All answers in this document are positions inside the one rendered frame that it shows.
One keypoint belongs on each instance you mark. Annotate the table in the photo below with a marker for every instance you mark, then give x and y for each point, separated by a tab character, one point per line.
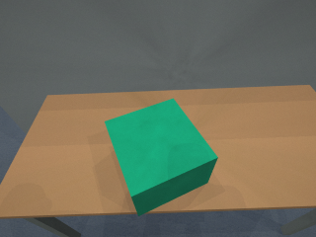
264	138

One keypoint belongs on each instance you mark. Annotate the carton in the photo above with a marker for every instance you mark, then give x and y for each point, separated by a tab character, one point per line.
161	154

